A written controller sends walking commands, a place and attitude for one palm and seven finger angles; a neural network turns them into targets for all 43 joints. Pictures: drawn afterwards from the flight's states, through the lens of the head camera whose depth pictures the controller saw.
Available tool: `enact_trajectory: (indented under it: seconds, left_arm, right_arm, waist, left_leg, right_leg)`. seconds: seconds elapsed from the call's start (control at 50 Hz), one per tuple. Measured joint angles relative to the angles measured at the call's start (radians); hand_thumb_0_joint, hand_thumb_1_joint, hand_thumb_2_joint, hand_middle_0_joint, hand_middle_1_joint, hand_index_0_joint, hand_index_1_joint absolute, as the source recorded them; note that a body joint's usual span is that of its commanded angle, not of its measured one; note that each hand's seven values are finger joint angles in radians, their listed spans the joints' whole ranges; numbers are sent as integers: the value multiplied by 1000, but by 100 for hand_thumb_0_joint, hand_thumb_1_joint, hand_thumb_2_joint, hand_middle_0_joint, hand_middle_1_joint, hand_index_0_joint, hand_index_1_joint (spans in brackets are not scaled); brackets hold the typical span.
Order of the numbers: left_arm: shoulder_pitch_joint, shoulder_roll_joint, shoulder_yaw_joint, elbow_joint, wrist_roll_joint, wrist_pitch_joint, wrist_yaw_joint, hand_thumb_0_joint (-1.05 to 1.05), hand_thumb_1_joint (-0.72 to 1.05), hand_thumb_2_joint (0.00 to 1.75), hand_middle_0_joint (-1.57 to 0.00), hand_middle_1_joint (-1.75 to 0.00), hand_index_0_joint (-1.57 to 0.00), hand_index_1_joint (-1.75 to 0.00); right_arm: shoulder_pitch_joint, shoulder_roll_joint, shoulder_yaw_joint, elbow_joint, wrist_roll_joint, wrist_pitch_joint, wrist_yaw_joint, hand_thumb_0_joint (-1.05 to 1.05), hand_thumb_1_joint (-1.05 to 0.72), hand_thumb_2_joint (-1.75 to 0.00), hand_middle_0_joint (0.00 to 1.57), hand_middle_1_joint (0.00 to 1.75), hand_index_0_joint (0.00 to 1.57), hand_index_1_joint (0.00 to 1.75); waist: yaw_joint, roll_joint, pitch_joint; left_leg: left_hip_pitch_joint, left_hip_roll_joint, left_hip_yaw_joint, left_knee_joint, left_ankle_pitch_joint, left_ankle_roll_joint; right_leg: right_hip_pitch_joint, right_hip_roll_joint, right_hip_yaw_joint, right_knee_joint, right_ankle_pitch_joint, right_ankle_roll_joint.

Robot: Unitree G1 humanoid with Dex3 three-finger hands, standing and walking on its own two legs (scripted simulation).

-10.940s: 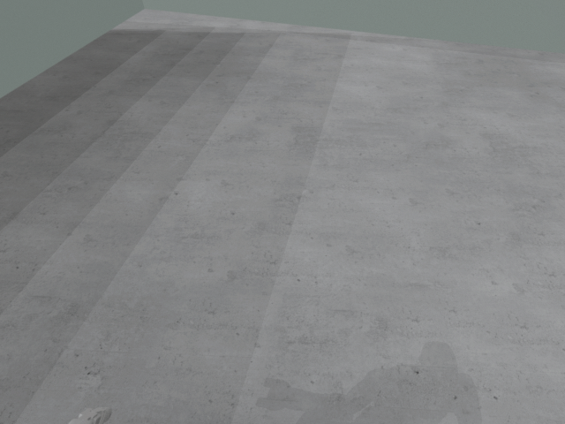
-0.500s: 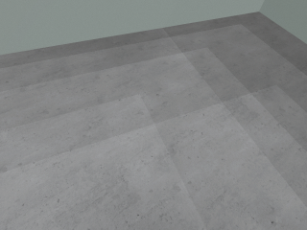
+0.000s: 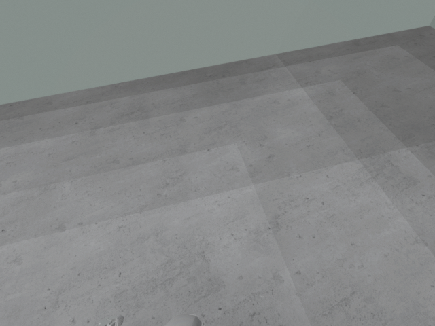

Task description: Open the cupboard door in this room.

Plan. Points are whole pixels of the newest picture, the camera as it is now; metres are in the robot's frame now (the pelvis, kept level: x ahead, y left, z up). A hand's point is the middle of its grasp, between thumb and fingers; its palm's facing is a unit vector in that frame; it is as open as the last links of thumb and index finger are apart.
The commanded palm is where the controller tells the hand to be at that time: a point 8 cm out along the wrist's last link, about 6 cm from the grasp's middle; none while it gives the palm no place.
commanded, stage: turn or walk to find it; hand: left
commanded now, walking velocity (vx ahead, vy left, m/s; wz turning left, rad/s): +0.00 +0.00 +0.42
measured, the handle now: out of the picture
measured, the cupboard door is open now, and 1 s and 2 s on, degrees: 0 0 0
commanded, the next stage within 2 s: none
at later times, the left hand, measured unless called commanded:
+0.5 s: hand out of the picture -0.04 +0.26 -0.17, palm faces +0.27 -0.93 -0.25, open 7.4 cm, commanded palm none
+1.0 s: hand out of the picture -0.06 +0.19 -0.15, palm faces +0.45 -0.86 -0.26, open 7.4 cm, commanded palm none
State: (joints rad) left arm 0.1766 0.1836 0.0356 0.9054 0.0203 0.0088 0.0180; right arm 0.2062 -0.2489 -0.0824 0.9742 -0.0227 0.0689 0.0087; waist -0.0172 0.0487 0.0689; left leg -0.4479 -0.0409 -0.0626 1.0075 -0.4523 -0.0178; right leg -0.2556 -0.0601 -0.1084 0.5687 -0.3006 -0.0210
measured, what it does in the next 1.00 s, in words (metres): steps on the spot, turning left: left foot, then right foot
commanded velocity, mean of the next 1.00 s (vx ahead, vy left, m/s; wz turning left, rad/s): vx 0.00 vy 0.00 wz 0.42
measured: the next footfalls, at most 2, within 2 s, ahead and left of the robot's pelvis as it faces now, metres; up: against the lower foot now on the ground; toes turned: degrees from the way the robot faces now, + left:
left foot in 0.32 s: -0.01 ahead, +0.15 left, +0.00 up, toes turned +14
right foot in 0.74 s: +0.03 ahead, -0.09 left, +0.00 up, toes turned +15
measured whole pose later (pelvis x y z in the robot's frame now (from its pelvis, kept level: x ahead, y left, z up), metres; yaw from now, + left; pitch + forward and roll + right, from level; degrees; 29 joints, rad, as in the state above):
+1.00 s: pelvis -0.03 -0.01 +0.01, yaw +27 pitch -1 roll +2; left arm 0.22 0.16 0.03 0.94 0.03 0.01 0.02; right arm 0.19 -0.25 -0.08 0.99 -0.02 0.08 0.02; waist -0.01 0.03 0.08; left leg -0.44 0.02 -0.02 1.05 -0.42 -0.06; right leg -0.20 -0.09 -0.18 0.51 -0.30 -0.02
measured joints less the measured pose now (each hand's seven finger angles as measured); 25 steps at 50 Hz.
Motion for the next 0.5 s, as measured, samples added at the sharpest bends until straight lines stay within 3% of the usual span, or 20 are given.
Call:
enact_trajectory:
  seconds: [0.06, 0.12, 0.26, 0.32, 0.36, 0.4, 0.44, 0.5]
  left_arm:
    - [16, -13, -5, 11, 1, 5, 2, 1, 90, 90, -20, -29, -20, -30]
    - [28, -17, -8, 22, 3, 5, 2, 1, 90, 90, -20, -29, -20, -30]
    - [47, 7, 2, 46, 11, 4, -2, 1, 90, 90, -20, -30, -20, -30]
    - [63, 30, 13, 59, 3, 15, -3, 1, 90, 90, -20, -30, -20, -30]
    - [62, 55, 23, 71, -2, 38, -1, 1, 90, 90, -20, -30, -20, -30]
    - [57, 71, 31, 86, -2, 60, 3, 1, 90, 90, -20, -29, -20, -30]
    - [47, 80, 37, 94, -2, 65, -1, 1, 90, 90, -20, -29, -20, -30]
    - [35, 83, 37, 85, -4, 56, -7, 1, 90, 90, -20, -29, -20, -30]
  right_arm:
    - [14, -11, -4, 10, -2, 4, 6, 0, -91, -90, 20, 30, 20, 30]
    - [25, -10, -2, 23, -1, 7, 8, 0, -91, -90, 20, 30, 20, 30]
    - [2, 11, 19, 37, 9, 1, 5, 0, -91, -90, 19, 30, 20, 30]
    - [-13, 16, 27, 16, 10, -22, 6, 0, -91, -90, 19, 30, 20, 30]
    - [-31, 33, 30, 7, 4, -37, 4, 0, -91, -90, 20, 30, 20, 30]
    - [-39, 47, 36, -3, 0, -48, -1, 0, -91, -90, 20, 30, 20, 30]
    - [-41, 55, 42, -8, -2, -52, -10, 0, -90, -90, 20, 30, 20, 30]
    - [-45, 60, 49, -9, -1, -53, -13, 0, -90, -90, 20, 30, 20, 30]
  waist:
    - [-9, -1, 2]
    - [-10, -13, 5]
    - [21, -60, 21]
    - [26, -70, 15]
    - [31, -99, 20]
    - [32, -103, 16]
    - [30, -97, 12]
    - [33, -85, 6]
  left_leg:
    - [-36, 30, 27, 132, 56, -18]
    - [-19, 59, 45, 111, 64, -34]
    - [109, 85, 103, -192, 0, -35]
    - [193, 84, 126, -413, 129, -13]
    - [178, 65, 128, -398, 135, 20]
    - [176, 62, 119, -403, 127, 35]
    - [186, 58, 102, -443, 149, 38]
    - [202, 49, 79, -503, 191, 42]
  right_leg:
    - [24, -13, -29, -36, 17, -1]
    - [37, -28, -59, -55, 26, 1]
    - [20, -74, -115, -25, 16, 23]
    - [-15, -96, -139, 47, -14, 47]
    - [-72, -99, -88, 175, -138, 66]
    - [-133, -68, -27, 330, -206, 72]
    - [-174, -45, 9, 434, -180, 77]
    - [-194, -29, 36, 469, -140, 87]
